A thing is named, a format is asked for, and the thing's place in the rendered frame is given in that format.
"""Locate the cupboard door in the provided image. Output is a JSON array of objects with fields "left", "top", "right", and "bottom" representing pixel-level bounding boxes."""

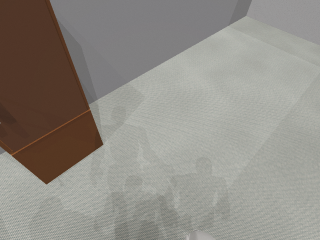
[{"left": 0, "top": 0, "right": 87, "bottom": 152}]

